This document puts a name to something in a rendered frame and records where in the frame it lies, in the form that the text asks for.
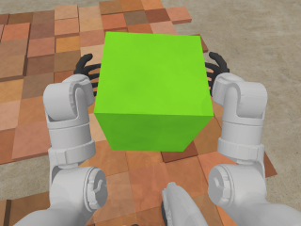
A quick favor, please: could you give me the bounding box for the robot right thigh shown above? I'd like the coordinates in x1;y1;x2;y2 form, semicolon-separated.
162;186;209;226

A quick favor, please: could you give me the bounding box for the robot left upper arm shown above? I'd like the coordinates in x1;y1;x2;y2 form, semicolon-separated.
13;166;108;226

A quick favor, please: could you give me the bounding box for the carton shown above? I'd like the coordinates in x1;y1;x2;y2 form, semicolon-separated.
93;31;214;152

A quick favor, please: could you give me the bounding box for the left robot forearm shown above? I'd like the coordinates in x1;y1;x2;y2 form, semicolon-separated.
42;73;96;202

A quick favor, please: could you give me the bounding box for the robot right shin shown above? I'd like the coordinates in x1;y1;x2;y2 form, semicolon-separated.
165;182;176;226

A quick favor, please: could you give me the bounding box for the robot right upper arm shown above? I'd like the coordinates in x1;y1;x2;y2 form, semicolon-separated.
207;164;301;226

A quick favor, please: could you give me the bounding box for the left robot hand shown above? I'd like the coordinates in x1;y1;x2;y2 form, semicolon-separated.
73;53;102;97

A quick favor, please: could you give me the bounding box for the right robot hand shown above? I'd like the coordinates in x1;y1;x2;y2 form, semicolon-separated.
204;52;230;97

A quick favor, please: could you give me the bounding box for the right robot forearm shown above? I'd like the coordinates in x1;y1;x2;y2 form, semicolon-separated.
212;73;268;195

